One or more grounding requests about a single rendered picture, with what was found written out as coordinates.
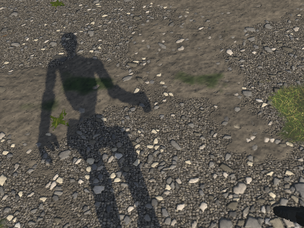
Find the right robot hand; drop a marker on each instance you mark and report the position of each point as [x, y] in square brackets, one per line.
[292, 213]

